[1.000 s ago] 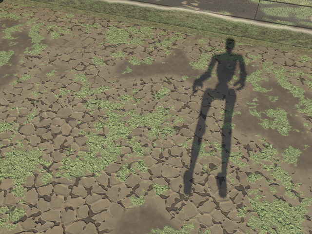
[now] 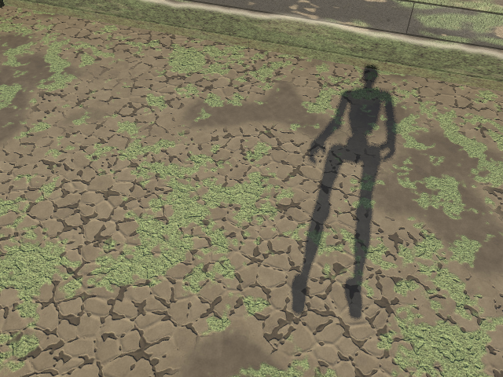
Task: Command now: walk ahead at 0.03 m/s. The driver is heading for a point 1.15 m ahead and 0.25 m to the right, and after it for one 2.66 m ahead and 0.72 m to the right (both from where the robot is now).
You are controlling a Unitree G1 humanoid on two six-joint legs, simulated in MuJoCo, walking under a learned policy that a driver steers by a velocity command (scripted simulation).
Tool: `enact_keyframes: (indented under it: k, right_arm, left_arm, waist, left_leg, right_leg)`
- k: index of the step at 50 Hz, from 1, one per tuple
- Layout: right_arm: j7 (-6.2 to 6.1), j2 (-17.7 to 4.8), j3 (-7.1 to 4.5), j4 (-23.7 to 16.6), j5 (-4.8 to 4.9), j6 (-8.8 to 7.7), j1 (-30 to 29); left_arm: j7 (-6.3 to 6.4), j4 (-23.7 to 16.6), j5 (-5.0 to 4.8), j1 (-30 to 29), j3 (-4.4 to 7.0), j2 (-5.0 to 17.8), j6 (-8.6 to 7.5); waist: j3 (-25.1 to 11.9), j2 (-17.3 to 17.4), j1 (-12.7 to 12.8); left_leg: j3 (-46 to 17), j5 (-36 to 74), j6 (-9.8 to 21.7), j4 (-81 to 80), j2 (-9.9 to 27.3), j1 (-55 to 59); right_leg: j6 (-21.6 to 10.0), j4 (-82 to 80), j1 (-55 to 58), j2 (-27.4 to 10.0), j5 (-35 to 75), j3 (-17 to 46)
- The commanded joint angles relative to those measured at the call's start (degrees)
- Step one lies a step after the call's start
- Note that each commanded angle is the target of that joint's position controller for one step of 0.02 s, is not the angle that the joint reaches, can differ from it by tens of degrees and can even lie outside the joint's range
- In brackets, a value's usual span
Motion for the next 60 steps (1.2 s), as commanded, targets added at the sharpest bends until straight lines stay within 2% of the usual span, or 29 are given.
enact_keyframes:
  k: [1,2,3,5,6,8,9,12,17,18,22,23,24,30,38,44,50,55,57,60]
  right_arm:
    - [-0.26,-6.5,-1.86,-3.77,0.17,-0.79,0.5]
    - [-0.31,-6.34,-1.83,-3.7,0.13,-0.74,0.8]
    - [-0.29,-4.8,-1.59,-2.26,-0.41,-0.64,2.15]
    - [-0.19,-4.75,-1.7,-1.91,-0.11,-0.62,2.14]
    - [-0.2,-6.27,-2.02,-3.21,0.49,-0.76,0.87]
    - [-0.4,-6.43,-2.11,-2.96,0.35,-0.8,1.73]
    - [-0.49,-5.87,-1.89,-2.85,0.11,-0.69,2.29]
    - [-0.75,-4.47,-1.1,-4.81,-0.73,-0.58,-0.42]
    - [-0.6,-4.55,-0.17,-8.11,-1.45,-1.32,-2.47]
    - [-0.53,-3.76,0.11,-7.85,-1.86,-1.46,-2.82]
    - [0.1,-4.36,0.64,-9.99,-1.9,-2.17,-5.14]
    - [0.22,-4.49,0.76,-10.44,-1.97,-2.3,-5.66]
    - [0.39,-5.1,0.82,-11.42,-1.79,-2.34,-5.82]
    - [0.7,-4.96,1.76,-14.05,-2.63,-2.08,-9.57]
    - [1.13,-5.74,2.37,-15.93,-2.9,-2.11,-13.25]
    - [1.43,-7.58,1.4,-12.29,-1.81,-1.7,-9.65]
    - [1.28,-7.88,0.16,-9.45,-0.87,-1.01,-7.2]
    - [0.81,-7.86,-0.55,-7.72,-0.49,-0.65,-4.94]
    - [-0.01,-7.9,-0.64,-7.01,-0.46,-0.63,-4.27]
    - [-0.48,-8.07,-0.82,-6.1,-0.42,-0.46,-2.89]
  left_arm:
    - [0.11,-3.21,-0.3,0.94,1.81,6.84,-0.72]
    - [0.14,-3.16,-0.23,1.06,1.75,6.61,-0.67]
    - [0.55,-2.11,0.7,1.55,1.56,5.0,-0.5]
    - [0.75,-1.84,0.5,1.65,1.62,4.92,-0.37]
    - [0.39,-2.74,-0.54,1.16,1.88,6.6,-0.61]
    - [0.35,-2.35,-0.45,1.81,1.95,6.78,-0.74]
    - [0.41,-2.2,-0.2,2.33,1.67,6.09,-0.64]
    - [0.65,-3.82,0.35,-0.38,0.84,4.77,-0.65]
    - [0.86,-6.6,0.92,-2.67,0.02,5.23,-1.13]
    - [1.26,-6.66,1.84,-3.88,-0.16,4.47,-1.17]
    - [1.42,-8.82,2.18,-5.55,-0.48,5.22,-1.5]
    - [1.39,-9.32,2.31,-6.02,-0.57,5.28,-1.56]
    - [0.9,-10.05,1.67,-5.42,-0.69,5.87,-1.62]
    - [-0.18,-12.93,2.66,-8.85,-1.36,5.59,-1.76]
    - [-0.91,-15.83,3.06,-11.7,-1.71,6.05,-2.37]
    - [-1.11,-13.11,2.01,-7.84,-0.75,7.85,-2.01]
    - [-1.26,-10.59,0.96,-5.73,0.33,7.96,-1.66]
    - [-0.99,-8.74,0.54,-3.79,0.91,7.87,-1.51]
    - [-0.68,-8.09,0.18,-2.87,0.87,7.61,-1.93]
    - [-0.46,-7.14,0.01,-1.51,1.06,7.8,-2.01]
  waist:
    - [-0.28,0.16,-0.01]
    - [-0.89,0.11,-0.04]
    - [-0.98,0.05,-0.13]
    - [1.84,0.24,0.12]
    - [2.14,0.28,0.23]
    - [-0.47,0.11,0.0]
    - [-1.82,0.1,-0.02]
    - [0.06,0.14,-0.1]
    - [0.2,-0.16,-0.1]
    - [0.92,-0.17,-0.31]
    - [0.78,0.15,0.09]
    - [0.18,0.18,0.09]
    - [-1.09,0.2,0.31]
    - [-2.78,-0.04,-0.13]
    - [-4.29,0.36,-0.26]
    - [-3.99,0.87,-0.29]
    - [-2.32,0.29,-0.31]
    - [-2.22,-0.14,-0.33]
    - [-2.75,-0.83,-0.32]
    - [-2.5,-0.49,-0.43]
  left_leg:
    - [-1.81,14.9,3.11,-1.71,2.38,-3.84]
    - [-1.77,15.24,3.08,-1.64,2.37,-3.52]
    - [-1.32,8.07,3.71,-2.27,1.86,-4.04]
    - [-1.32,5.55,3.94,-3.04,1.69,-5.68]
    - [-1.8,12.81,3.38,-2.58,2.14,-5.16]
    - [-1.68,16.28,3.09,-1.81,2.29,-3.36]
    - [-1.45,14.14,3.08,-2.03,2.09,-2.63]
    - [-0.8,9.28,2.78,-2.51,1.26,-3.98]
    - [0.46,7.12,2.43,-0.22,0.12,-5.54]
    - [0.28,3.1,2.72,-0.58,0.13,-6.64]
    - [0.07,5.18,2.74,0.77,0.19,-7.41]
    - [-0.08,6.41,2.75,1.08,0.32,-7.13]
    - [0.05,11.5,2.54,2.0,0.41,-5.93]
    - [-0.53,14.7,2.64,3.34,1.12,-4.39]
    - [-1.56,15.26,2.88,4.04,2.18,-3.86]
    - [-3.38,17.13,3.64,0.95,3.63,-1.7]
    - [-3.38,13.98,4.08,-0.85,3.51,-1.69]
    - [-2.93,15.14,3.98,-1.09,3.16,-1.49]
    - [-2.67,16.52,3.71,-0.93,2.84,-1.02]
    - [-2.35,16.54,3.5,-1.21,2.61,-1.1]
  right_leg:
    - [-2.34,-0.54,3.98,-3.38,12.72,4.74]
    - [-2.32,-0.38,4.33,-3.36,13.17,4.67]
    - [-2.49,-0.43,4.44,-2.76,6.34,4.09]
    - [-2.43,-1.17,2.69,-2.61,3.53,4.22]
    - [-2.33,-1.17,2.52,-3.16,10.29,4.87]
    - [-2.34,-0.34,4.16,-3.31,14.22,4.64]
    - [-2.35,-0.57,4.81,-3.11,11.87,4.43]
    - [-2.04,-1.25,3.12,-2.37,5.85,4.14]
    - [-2.46,0.56,2.44,-1.85,4.41,4.13]
    - [-2.31,0.77,1.63,-1.66,1.02,4.03]
    - [-2.26,2.42,1.46,-1.71,3.38,4.45]
    - [-2.26,2.91,1.79,-1.79,4.6,4.55]
    - [-2.43,3.51,2.74,-2.06,8.62,4.71]
    - [-1.72,5.01,2.45,-2.46,10.52,4.84]
    - [-0.79,5.96,1.5,-3.16,9.32,5.52]
    - [-0.73,3.13,2.8,-4.28,10.14,6.74]
    - [-1.26,1.12,2.45,-4.29,7.91,6.62]
    - [-1.45,0.79,2.83,-4.05,10.26,6.25]
    - [-1.48,0.53,3.27,-3.93,13.37,5.97]
    - [-1.51,0.24,3.61,-3.77,14.28,5.81]
Velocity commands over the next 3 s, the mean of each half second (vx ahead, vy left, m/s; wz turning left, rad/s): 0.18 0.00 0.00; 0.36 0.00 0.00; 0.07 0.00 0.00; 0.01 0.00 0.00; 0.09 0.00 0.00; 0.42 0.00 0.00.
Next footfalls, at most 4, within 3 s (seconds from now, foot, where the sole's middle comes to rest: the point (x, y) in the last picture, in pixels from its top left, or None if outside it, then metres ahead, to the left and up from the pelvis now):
none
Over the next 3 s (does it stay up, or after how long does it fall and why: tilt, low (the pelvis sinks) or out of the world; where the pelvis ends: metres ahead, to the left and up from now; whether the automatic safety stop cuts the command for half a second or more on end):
stays up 0.00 0.01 0.00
